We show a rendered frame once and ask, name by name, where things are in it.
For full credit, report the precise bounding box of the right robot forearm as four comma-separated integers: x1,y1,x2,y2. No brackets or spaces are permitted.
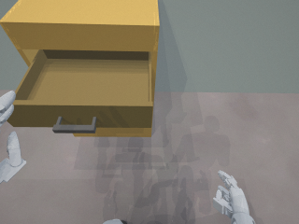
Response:
231,213,256,224

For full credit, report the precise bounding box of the robot right hand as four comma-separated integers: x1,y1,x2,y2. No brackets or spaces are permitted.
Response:
213,170,249,219

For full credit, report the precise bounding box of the robot left hand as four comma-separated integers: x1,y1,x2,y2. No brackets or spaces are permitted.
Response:
0,91,26,184

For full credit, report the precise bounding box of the handle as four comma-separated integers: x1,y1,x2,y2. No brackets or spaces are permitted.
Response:
52,117,97,133

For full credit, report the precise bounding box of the cabinet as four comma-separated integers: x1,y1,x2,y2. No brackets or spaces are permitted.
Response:
0,0,160,137

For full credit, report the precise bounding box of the drawer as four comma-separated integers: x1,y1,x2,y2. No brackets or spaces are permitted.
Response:
7,49,153,128

